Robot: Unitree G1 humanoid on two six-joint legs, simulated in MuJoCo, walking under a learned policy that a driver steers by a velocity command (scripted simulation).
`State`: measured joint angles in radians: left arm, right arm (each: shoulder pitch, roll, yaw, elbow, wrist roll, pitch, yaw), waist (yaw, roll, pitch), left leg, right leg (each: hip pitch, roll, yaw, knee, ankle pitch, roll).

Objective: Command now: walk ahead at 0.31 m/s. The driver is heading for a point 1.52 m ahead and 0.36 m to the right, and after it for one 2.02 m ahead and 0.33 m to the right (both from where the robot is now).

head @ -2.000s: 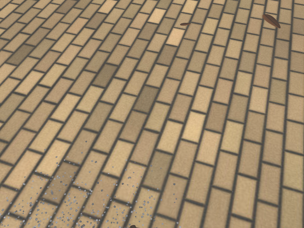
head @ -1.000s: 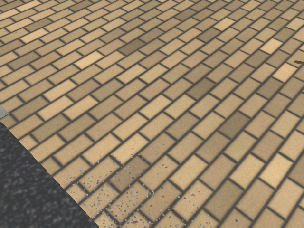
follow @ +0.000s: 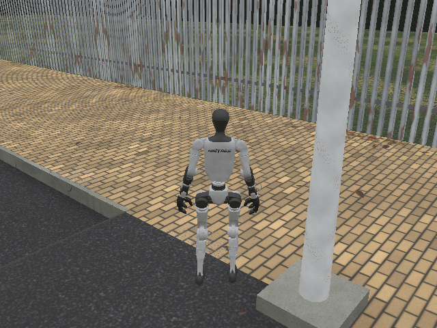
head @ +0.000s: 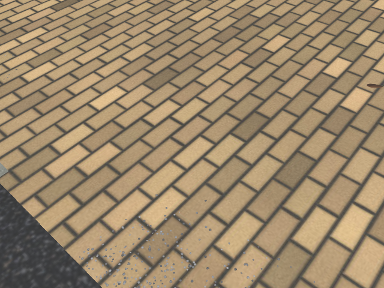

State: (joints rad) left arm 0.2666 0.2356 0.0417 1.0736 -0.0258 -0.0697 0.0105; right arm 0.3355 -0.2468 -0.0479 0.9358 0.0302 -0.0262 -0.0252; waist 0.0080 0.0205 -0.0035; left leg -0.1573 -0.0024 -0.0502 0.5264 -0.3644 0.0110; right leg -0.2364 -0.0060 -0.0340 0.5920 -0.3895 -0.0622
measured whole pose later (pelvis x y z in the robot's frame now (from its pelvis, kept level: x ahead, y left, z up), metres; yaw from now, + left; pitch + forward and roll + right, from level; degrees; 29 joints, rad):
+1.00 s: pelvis +0.52 +0.00 -0.01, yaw -6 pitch +2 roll +3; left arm 0.07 0.24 0.04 0.81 -0.02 -0.08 -0.05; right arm 0.34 -0.27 -0.05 1.00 0.01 -0.07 -0.01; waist -0.06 -0.02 0.02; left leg 0.12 -0.03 0.14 0.23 -0.38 0.00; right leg -0.57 -0.05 -0.03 0.56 -0.03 -0.08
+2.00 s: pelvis +1.05 -0.16 +0.00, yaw -37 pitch +2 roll +2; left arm 0.07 0.25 0.04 0.60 -0.02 -0.04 -0.04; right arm 0.36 -0.30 -0.06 0.92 0.03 -0.07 0.01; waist -0.11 -0.03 0.03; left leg 0.08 0.02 0.18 0.25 -0.36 -0.03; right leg -0.57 -0.06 -0.01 0.59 -0.10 -0.06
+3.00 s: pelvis +1.46 -0.39 +0.01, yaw -9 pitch +3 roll -1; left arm 0.10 0.29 0.05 0.70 0.00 -0.03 0.02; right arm 0.20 -0.31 -0.08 0.70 0.02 0.03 -0.03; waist -0.03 -0.02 0.02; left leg -0.30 -0.13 -0.18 0.51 -0.24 0.07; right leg -0.54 0.01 0.12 0.69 -0.22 0.09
